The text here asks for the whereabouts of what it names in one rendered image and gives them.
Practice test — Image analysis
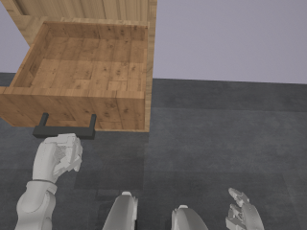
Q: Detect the robot right hand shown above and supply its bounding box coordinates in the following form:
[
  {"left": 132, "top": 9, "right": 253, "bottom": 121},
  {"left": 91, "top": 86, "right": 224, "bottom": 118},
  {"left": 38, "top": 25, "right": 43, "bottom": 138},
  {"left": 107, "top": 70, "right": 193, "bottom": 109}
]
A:
[{"left": 225, "top": 188, "right": 265, "bottom": 230}]

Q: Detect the robot thigh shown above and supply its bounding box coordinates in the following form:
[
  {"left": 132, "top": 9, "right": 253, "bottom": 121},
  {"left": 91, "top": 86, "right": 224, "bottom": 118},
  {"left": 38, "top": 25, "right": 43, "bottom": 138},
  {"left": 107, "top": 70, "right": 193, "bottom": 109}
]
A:
[
  {"left": 172, "top": 207, "right": 208, "bottom": 230},
  {"left": 102, "top": 195, "right": 138, "bottom": 230}
]

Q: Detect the cabinet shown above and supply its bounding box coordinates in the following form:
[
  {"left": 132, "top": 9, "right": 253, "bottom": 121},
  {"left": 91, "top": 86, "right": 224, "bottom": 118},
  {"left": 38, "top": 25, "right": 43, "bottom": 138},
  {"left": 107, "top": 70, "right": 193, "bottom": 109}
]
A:
[{"left": 0, "top": 0, "right": 157, "bottom": 132}]

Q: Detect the handle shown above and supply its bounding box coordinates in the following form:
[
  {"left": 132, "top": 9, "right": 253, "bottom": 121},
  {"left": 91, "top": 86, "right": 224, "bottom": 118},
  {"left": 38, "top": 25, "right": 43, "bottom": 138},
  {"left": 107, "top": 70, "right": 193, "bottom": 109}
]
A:
[{"left": 33, "top": 112, "right": 97, "bottom": 140}]

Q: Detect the drawer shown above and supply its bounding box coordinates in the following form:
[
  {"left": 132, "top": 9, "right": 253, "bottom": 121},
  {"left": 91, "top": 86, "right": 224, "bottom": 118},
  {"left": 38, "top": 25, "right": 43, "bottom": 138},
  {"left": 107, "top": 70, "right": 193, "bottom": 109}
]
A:
[{"left": 0, "top": 21, "right": 148, "bottom": 130}]

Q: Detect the robot left thigh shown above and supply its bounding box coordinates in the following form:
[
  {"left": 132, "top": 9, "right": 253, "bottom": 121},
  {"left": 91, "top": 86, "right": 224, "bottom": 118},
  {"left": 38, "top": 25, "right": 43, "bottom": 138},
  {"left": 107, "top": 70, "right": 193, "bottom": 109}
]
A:
[{"left": 102, "top": 195, "right": 138, "bottom": 230}]

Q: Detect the robot right thigh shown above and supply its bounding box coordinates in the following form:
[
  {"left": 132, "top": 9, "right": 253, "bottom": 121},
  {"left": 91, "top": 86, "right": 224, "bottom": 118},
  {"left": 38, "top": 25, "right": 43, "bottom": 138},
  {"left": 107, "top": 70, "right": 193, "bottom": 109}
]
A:
[{"left": 172, "top": 207, "right": 208, "bottom": 230}]

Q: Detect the robot left forearm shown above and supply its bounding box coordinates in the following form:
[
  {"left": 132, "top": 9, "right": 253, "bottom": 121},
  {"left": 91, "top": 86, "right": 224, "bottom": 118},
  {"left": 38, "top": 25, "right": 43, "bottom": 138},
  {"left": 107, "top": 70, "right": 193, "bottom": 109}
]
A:
[{"left": 14, "top": 179, "right": 58, "bottom": 230}]

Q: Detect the robot left hand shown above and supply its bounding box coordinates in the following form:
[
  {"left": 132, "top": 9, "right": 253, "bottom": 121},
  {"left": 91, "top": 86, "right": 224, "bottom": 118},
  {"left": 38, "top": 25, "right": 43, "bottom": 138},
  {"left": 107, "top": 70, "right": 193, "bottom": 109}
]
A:
[{"left": 32, "top": 133, "right": 83, "bottom": 183}]

